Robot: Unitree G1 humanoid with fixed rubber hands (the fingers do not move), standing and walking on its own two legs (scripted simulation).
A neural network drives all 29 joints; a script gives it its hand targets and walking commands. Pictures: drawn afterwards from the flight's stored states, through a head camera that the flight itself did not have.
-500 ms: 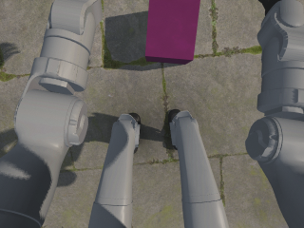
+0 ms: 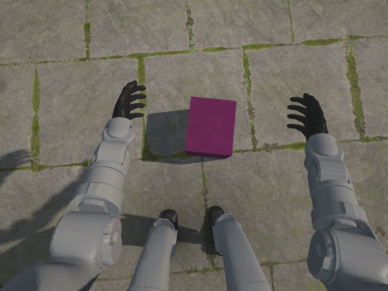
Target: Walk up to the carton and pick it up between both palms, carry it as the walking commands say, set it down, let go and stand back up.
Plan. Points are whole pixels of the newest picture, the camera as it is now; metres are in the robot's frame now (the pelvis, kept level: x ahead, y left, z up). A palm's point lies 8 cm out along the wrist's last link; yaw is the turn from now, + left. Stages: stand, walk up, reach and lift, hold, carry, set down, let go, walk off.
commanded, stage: let go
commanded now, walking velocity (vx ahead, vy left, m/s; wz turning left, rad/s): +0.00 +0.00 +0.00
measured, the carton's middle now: (209, 129) +0.51 -0.08 -0.61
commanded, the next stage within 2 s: stand in 1.16 s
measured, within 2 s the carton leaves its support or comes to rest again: neither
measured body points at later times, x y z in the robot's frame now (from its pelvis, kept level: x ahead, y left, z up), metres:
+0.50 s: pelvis +0.03 +0.01 +0.06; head +0.11 +0.01 +0.51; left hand +0.29 +0.20 -0.04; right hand +0.23 -0.25 -0.01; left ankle +0.03 +0.12 -0.66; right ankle +0.04 -0.11 -0.66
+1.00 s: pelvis +0.03 +0.00 +0.07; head +0.04 +0.01 +0.52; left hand +0.23 +0.21 -0.01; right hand +0.19 -0.25 +0.00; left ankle +0.03 +0.12 -0.66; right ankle +0.04 -0.11 -0.66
